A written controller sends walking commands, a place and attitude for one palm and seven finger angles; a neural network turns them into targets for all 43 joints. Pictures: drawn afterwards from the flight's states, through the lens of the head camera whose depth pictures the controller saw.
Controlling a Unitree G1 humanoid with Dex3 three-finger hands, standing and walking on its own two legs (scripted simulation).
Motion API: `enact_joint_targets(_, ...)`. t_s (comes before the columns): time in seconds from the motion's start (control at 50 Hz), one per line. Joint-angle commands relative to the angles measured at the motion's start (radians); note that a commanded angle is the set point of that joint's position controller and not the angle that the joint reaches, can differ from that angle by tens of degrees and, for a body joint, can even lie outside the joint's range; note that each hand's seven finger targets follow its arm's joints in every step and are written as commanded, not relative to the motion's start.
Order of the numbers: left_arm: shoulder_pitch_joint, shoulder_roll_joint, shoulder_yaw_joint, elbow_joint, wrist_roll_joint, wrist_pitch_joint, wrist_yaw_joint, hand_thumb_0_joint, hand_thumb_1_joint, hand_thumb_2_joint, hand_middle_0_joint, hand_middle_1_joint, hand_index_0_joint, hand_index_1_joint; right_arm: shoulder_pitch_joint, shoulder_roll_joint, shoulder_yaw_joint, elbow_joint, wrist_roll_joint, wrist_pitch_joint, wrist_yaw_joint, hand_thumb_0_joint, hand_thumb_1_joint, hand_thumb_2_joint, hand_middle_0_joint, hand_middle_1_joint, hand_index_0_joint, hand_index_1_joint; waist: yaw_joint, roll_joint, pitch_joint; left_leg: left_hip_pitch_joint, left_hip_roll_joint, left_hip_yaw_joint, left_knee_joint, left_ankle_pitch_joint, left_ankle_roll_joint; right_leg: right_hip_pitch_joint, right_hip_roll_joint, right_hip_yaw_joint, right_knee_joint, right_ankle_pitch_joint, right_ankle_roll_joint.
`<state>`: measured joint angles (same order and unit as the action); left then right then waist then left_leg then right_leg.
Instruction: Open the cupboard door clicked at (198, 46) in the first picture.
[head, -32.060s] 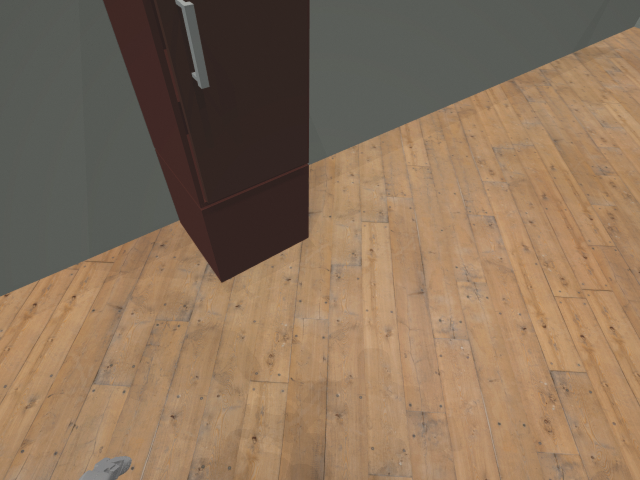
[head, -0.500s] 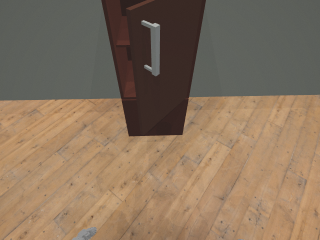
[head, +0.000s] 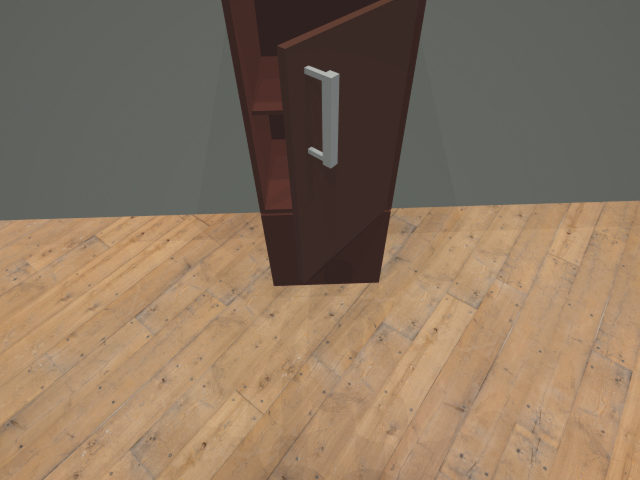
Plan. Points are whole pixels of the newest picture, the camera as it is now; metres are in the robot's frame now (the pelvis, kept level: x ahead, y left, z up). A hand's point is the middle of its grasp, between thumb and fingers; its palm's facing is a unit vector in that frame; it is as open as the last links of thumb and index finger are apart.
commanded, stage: let the arm hang, fingers relaxed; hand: left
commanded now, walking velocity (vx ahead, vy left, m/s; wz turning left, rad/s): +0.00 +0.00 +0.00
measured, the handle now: (321, 119) +0.65 +0.04 +0.12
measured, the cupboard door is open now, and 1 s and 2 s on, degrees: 47 47 47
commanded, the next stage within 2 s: look to check the result in 0.34 s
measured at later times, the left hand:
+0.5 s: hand out of the picture +0.00 +0.16 -0.17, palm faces +0.03 -0.98 -0.19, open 7.4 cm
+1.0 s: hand out of the picture +0.03 +0.17 -0.17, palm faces +0.01 -0.98 -0.21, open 7.4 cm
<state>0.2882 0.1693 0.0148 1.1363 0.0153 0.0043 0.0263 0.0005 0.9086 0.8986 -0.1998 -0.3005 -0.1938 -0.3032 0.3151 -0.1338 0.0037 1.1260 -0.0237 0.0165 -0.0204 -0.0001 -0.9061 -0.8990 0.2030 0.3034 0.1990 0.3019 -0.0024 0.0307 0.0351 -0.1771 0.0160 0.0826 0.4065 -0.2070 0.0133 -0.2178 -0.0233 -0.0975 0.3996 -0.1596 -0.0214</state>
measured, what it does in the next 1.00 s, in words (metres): stands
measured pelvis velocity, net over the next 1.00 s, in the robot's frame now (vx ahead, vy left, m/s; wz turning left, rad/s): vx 0.02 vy -0.01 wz -0.01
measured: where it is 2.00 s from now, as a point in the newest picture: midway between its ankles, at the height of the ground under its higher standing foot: outside the picture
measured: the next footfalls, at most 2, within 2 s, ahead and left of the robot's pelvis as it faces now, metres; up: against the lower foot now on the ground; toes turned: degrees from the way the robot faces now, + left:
none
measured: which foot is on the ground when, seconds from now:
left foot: down 0.00-1.00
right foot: down 0.00-1.00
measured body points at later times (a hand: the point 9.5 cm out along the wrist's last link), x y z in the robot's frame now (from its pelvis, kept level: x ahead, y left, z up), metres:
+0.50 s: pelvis +0.01 +0.00 +0.00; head +0.02 -0.01 +0.45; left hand +0.00 +0.22 -0.16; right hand -0.01 -0.20 -0.17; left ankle +0.01 +0.11 -0.74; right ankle +0.04 -0.11 -0.74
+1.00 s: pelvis +0.02 -0.01 +0.00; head +0.04 -0.02 +0.45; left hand +0.03 +0.22 -0.15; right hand +0.01 -0.23 -0.16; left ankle +0.01 +0.11 -0.74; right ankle +0.04 -0.11 -0.74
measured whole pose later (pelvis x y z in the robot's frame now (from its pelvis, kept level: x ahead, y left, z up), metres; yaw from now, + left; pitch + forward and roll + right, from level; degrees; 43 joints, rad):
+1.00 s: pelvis +0.02 -0.01 +0.00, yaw +0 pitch -1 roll +0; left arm 0.25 0.15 0.02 1.14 0.02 -0.02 0.03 0.00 0.90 0.90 -0.20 -0.30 -0.20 -0.30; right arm 0.26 -0.16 -0.01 1.15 -0.02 0.00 -0.03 0.00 -0.91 -0.90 0.20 0.30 0.20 0.30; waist -0.01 0.01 0.05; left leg -0.14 0.03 0.09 0.38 -0.22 0.00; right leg -0.19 -0.01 -0.09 0.39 -0.19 -0.03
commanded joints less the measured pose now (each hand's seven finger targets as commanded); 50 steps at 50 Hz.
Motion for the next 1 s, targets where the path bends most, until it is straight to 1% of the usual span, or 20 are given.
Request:
enact_joint_targets(0.0, 0.042, 0.087, 0.018, -0.017, -0.004, -0.012, 0.007, 0.0, 0.9, 0.9, -0.2, -0.3, -0.2, -0.3, 0.066, -0.096, -0.016, -0.019, -0.001, -0.014, -0.008, 0.0, -0.9, -0.9, 0.2, 0.3, 0.2, 0.3, 0.001, -0.03, 0.069, -0.093, 0.095, -0.114, -0.134, -0.107, 0.022, -0.002, -0.081, 0.11, -0.078, -0.116, -0.02)
enact_joint_targets(0.04, 0.049, 0.079, 0.019, -0.015, -0.004, -0.014, 0.009, 0.0, 0.9, 0.9, -0.2, -0.3, -0.2, -0.3, 0.072, -0.088, -0.016, -0.015, 0.0, -0.017, -0.009, 0.0, -0.9, -0.9, 0.2, 0.3, 0.2, 0.3, 0.001, -0.023, 0.047, -0.081, 0.097, -0.111, -0.13, -0.086, 0.024, 0.008, -0.084, 0.108, -0.07, -0.095, -0.02)
enact_joint_targets(0.1, 0.055, 0.069, 0.02, -0.012, -0.004, -0.016, 0.01, 0.0, 0.9, 0.9, -0.2, -0.3, -0.2, -0.3, 0.073, -0.082, -0.016, -0.009, 0.001, -0.022, -0.011, 0.0, -0.9, -0.9, 0.2, 0.3, 0.2, 0.3, 0.002, 0.004, 0.034, -0.072, 0.1, -0.107, -0.129, -0.055, 0.021, 0.018, -0.085, 0.103, -0.053, -0.047, -0.018)
enact_joint_targets(0.18, 0.062, 0.055, 0.02, -0.006, -0.004, -0.02, 0.013, 0.0, 0.9, 0.9, -0.2, -0.3, -0.2, -0.3, 0.078, -0.069, -0.016, -0.007, 0.003, -0.024, -0.013, 0.0, -0.9, -0.9, 0.2, 0.3, 0.2, 0.3, 0.0, -0.012, 0.041, -0.062, 0.098, -0.101, -0.12, -0.021, 0.02, 0.016, -0.086, 0.106, -0.054, -0.027, -0.018)
enact_joint_targets(0.24, 0.064, 0.051, 0.02, -0.003, -0.003, -0.02, 0.013, 0.0, 0.9, 0.9, -0.2, -0.3, -0.2, -0.3, 0.079, -0.065, -0.017, -0.004, 0.003, -0.024, -0.015, 0.0, -0.9, -0.9, 0.2, 0.3, 0.2, 0.3, -0.001, 0.011, 0.057, -0.063, 0.097, -0.1, -0.118, -0.015, 0.019, 0.007, -0.087, 0.107, -0.056, -0.026, -0.017)
enact_joint_targets(0.28, 0.067, 0.048, 0.02, -0.003, -0.003, -0.021, 0.013, 0.0, 0.9, 0.9, -0.2, -0.3, -0.2, -0.3, 0.081, -0.066, -0.017, -0.003, 0.003, -0.024, -0.015, 0.0, -0.9, -0.9, 0.2, 0.3, 0.2, 0.3, -0.003, 0.007, 0.052, -0.053, 0.098, -0.1, -0.117, -0.001, 0.019, 0.01, -0.086, 0.106, -0.054, -0.011, -0.017)
enact_joint_targets(0.34, 0.065, 0.048, 0.02, -0.003, -0.002, -0.02, 0.014, 0.0, 0.9, 0.9, -0.2, -0.3, -0.2, -0.3, 0.079, -0.067, -0.018, -0.003, 0.004, -0.022, -0.015, 0.0, -0.9, -0.9, 0.2, 0.3, 0.2, 0.3, -0.005, -0.015, 0.068, -0.056, 0.098, -0.099, -0.118, -0.023, 0.018, -0.004, -0.085, 0.106, -0.059, -0.032, -0.015)
enact_joint_targets(0.36, 0.062, 0.047, 0.02, -0.004, -0.003, -0.021, 0.013, 0.0, 0.9, 0.9, -0.2, -0.3, -0.2, -0.3, 0.08, -0.069, -0.018, -0.003, 0.003, -0.023, -0.015, 0.0, -0.9, -0.9, 0.2, 0.3, 0.2, 0.3, -0.007, -0.01, 0.069, -0.058, 0.097, -0.099, -0.122, -0.027, 0.018, -0.002, -0.086, 0.109, -0.061, -0.033, -0.016)
enact_joint_targets(0.42, 0.067, 0.055, 0.022, -0.006, -0.002, -0.025, 0.014, 0.0, 0.9, 0.9, -0.2, -0.3, -0.2, -0.3, 0.075, -0.076, -0.02, -0.005, 0.006, -0.024, -0.014, 0.0, -0.9, -0.9, 0.2, 0.3, 0.2, 0.3, -0.006, -0.03, 0.044, -0.031, 0.096, -0.094, -0.107, 0.008, 0.02, 0.002, -0.087, 0.11, -0.062, -0.016, -0.016)
enact_joint_targets(0.5, 0.065, 0.058, 0.021, -0.008, -0.003, -0.026, 0.013, 0.0, 0.9, 0.9, -0.2, -0.3, -0.2, -0.3, 0.063, -0.077, -0.02, -0.001, 0.004, -0.022, -0.013, 0.0, -0.9, -0.9, 0.2, 0.3, 0.2, 0.3, -0.008, -0.031, 0.05, -0.021, 0.091, -0.085, -0.1, 0.012, 0.017, -0.005, -0.093, 0.116, -0.073, -0.02, -0.017)
enact_joint_targets(0.52, 0.063, 0.062, 0.023, -0.011, -0.003, -0.028, 0.014, 0.0, 0.9, 0.9, -0.2, -0.3, -0.2, -0.3, 0.062, -0.082, -0.023, -0.005, 0.006, -0.021, -0.013, 0.0, -0.9, -0.9, 0.2, 0.3, 0.2, 0.3, -0.008, -0.042, 0.045, -0.02, 0.091, -0.086, -0.096, 0.011, 0.017, -0.004, -0.089, 0.117, -0.076, -0.028, -0.018)
enact_joint_targets(0.66, 0.052, 0.067, 0.023, -0.011, -0.003, -0.028, 0.012, 0.0, 0.9, 0.9, -0.2, -0.3, -0.2, -0.3, 0.044, -0.088, -0.022, -0.003, 0.004, -0.023, -0.013, 0.0, -0.9, -0.9, 0.2, 0.3, 0.2, 0.3, -0.008, -0.012, 0.047, -0.014, 0.095, -0.086, -0.104, 0.022, 0.016, 0.003, -0.091, 0.124, -0.078, -0.01, -0.02)
enact_joint_targets(0.7, 0.046, 0.078, 0.024, -0.013, -0.004, -0.031, 0.012, 0.0, 0.9, 0.9, -0.2, -0.3, -0.2, -0.3, 0.041, -0.097, -0.022, -0.001, 0.004, -0.025, -0.013, 0.0, -0.9, -0.9, 0.2, 0.3, 0.2, 0.3, -0.007, -0.025, 0.029, -0.004, 0.097, -0.085, -0.1, 0.046, 0.015, 0.02, -0.093, 0.12, -0.075, 0.018, -0.022)
enact_joint_targets(0.72, 0.043, 0.082, 0.026, -0.017, -0.004, -0.032, 0.012, 0.0, 0.9, 0.9, -0.2, -0.3, -0.2, -0.3, 0.039, -0.104, -0.024, -0.003, 0.006, -0.025, -0.013, 0.0, -0.9, -0.9, 0.2, 0.3, 0.2, 0.3, -0.006, -0.034, 0.035, -0.006, 0.097, -0.085, -0.1, 0.039, 0.016, 0.016, -0.09, 0.119, -0.078, 0.006, -0.022)
enact_joint_targets(0.78, 0.036, 0.084, 0.025, -0.015, -0.004, -0.032, 0.011, 0.0, 0.9, 0.9, -0.2, -0.3, -0.2, -0.3, 0.031, -0.106, -0.024, -0.001, 0.004, -0.026, -0.013, 0.0, -0.9, -0.9, 0.2, 0.3, 0.2, 0.3, -0.007, -0.027, 0.036, -0.002, 0.096, -0.083, -0.102, 0.048, 0.014, 0.022, -0.094, 0.124, -0.084, 0.016, -0.022)
enact_joint_targets(0.86, 0.024, 0.094, 0.025, -0.016, -0.005, -0.031, 0.01, 0.0, 0.9, 0.9, -0.2, -0.3, -0.2, -0.3, 0.023, -0.11, -0.022, 0.001, 0.002, -0.022, -0.012, 0.0, -0.9, -0.9, 0.2, 0.3, 0.2, 0.3, -0.007, -0.026, 0.051, -0.009, 0.094, -0.082, -0.106, 0.023, 0.012, 0.015, -0.095, 0.127, -0.097, -0.018, -0.024)
enact_joint_targets(0.88, 0.021, 0.097, 0.025, -0.016, -0.005, -0.032, 0.009, 0.0, 0.9, 0.9, -0.2, -0.3, -0.2, -0.3, 0.022, -0.113, -0.023, 0.001, 0.002, -0.023, -0.012, 0.0, -0.9, -0.9, 0.2, 0.3, 0.2, 0.3, -0.007, -0.011, 0.046, -0.004, 0.094, -0.081, -0.106, 0.035, 0.012, 0.02, -0.095, 0.13, -0.096, -0.002, -0.025)
enact_joint_targets(0.9, 0.018, 0.103, 0.026, -0.018, -0.005, -0.033, 0.009, 0.0, 0.9, 0.9, -0.2, -0.3, -0.2, -0.3, 0.021, -0.116, -0.023, 0.001, 0.003, -0.025, -0.012, 0.0, -0.9, -0.9, 0.2, 0.3, 0.2, 0.3, -0.008, -0.024, 0.037, -0.001, 0.097, -0.083, -0.105, 0.047, 0.012, 0.03, -0.095, 0.127, -0.094, 0.012, -0.025)
enact_joint_targets(0.92, 0.017, 0.11, 0.028, -0.021, -0.005, -0.034, 0.009, 0.0, 0.9, 0.9, -0.2, -0.3, -0.2, -0.3, 0.015, -0.129, -0.025, -0.004, 0.005, -0.025, -0.012, 0.0, -0.9, -0.9, 0.2, 0.3, 0.2, 0.3, -0.004, -0.023, 0.032, 0.004, 0.097, -0.083, -0.102, 0.054, 0.013, 0.032, -0.095, 0.123, -0.095, 0.015, -0.025)
enact_joint_targets(0.98, 0.004, 0.114, 0.027, -0.021, -0.005, -0.037, 0.008, 0.0, 0.9, 0.9, -0.2, -0.3, -0.2, -0.3, 0.007, -0.133, -0.025, -0.001, 0.003, -0.026, -0.012, 0.0, -0.9, -0.9, 0.2, 0.3, 0.2, 0.3, -0.008, -0.028, 0.015, 0.012, 0.099, -0.083, -0.104, 0.064, 0.011, 0.048, -0.099, 0.127, -0.096, 0.036, -0.027)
